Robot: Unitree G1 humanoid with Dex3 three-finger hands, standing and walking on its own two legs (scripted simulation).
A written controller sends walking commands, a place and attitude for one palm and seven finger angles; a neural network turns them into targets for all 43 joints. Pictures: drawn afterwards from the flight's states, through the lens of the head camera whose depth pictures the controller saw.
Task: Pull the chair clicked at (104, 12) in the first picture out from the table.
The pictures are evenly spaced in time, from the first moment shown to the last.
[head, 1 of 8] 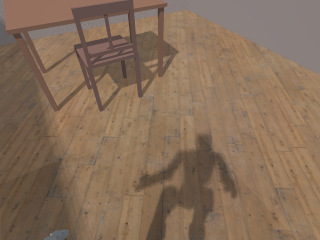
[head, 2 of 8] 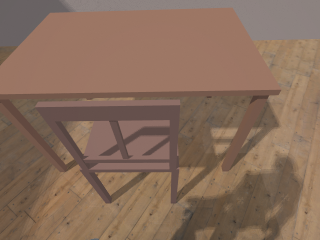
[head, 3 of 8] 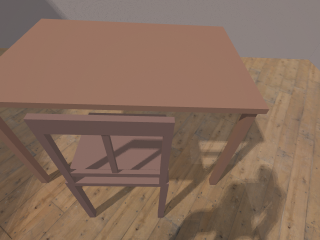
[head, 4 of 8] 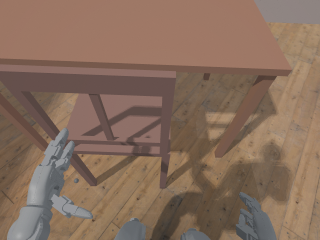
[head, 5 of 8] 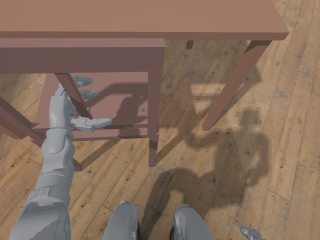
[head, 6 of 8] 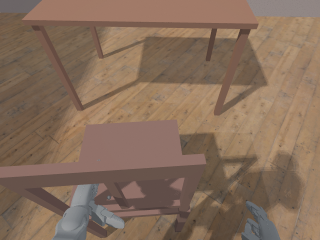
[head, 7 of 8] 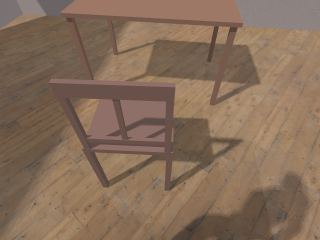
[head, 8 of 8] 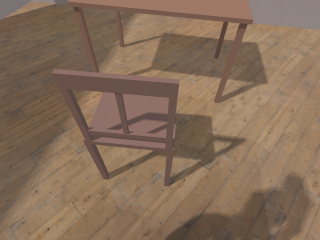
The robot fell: no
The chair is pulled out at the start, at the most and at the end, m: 0.00 0.65 0.64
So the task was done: yes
